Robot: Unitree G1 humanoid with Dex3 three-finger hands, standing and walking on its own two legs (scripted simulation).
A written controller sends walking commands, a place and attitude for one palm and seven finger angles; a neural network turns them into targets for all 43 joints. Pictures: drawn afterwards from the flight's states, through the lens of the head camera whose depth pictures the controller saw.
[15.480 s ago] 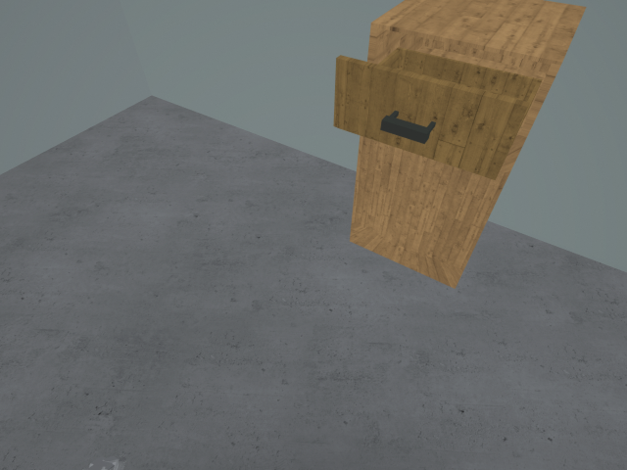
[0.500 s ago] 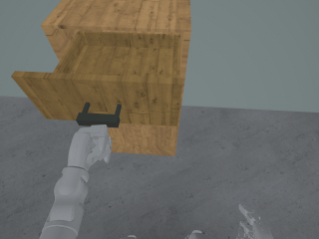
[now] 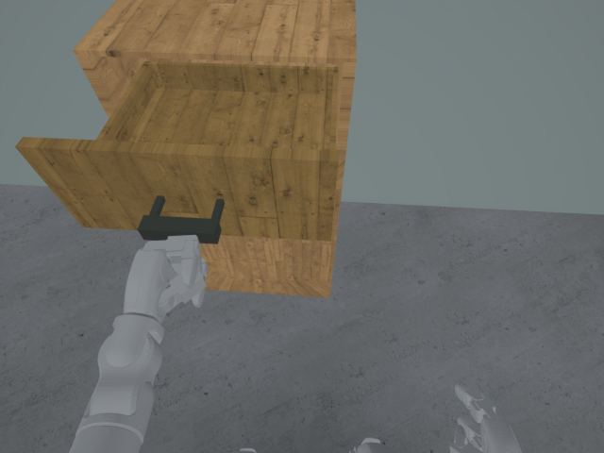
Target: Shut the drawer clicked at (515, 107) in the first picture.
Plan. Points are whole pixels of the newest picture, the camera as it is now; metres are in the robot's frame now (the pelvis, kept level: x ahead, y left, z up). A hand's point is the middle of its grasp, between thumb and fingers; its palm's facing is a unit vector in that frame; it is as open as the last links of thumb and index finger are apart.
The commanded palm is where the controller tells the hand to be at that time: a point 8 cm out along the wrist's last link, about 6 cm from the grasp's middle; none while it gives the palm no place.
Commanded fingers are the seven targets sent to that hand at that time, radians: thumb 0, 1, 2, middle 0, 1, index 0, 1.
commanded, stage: push the drawer shut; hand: left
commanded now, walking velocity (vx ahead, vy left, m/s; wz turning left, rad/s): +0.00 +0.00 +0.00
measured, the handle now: (184, 216) +0.42 +0.18 +0.06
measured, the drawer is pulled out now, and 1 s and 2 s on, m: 0.23 0.12 0.00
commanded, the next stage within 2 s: none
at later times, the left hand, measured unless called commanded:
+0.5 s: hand (204, 244) +0.38 +0.15 +0.06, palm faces -0.06 -1.00 -0.06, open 2.8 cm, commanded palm +0.37 +0.20 +0.06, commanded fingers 0.00 0.90 0.90 -1.40 -1.60 -1.40 -1.60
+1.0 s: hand (214, 201) +0.45 +0.14 +0.06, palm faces -0.07 -1.00 -0.04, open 2.9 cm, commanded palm +0.43 +0.20 +0.06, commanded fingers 0.00 0.90 0.90 -1.40 -1.60 -1.40 -1.60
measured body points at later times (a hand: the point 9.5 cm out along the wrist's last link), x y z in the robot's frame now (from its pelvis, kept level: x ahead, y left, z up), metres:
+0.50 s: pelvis -0.02 +0.00 -0.01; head +0.05 +0.00 +0.44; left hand +0.37 +0.20 +0.06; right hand +0.09 -0.25 -0.12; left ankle -0.01 +0.13 -0.70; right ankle +0.02 -0.11 -0.70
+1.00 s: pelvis -0.02 +0.01 -0.01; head +0.07 +0.01 +0.42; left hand +0.45 +0.20 +0.06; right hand +0.00 -0.25 -0.13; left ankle -0.01 +0.13 -0.70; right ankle +0.02 -0.11 -0.70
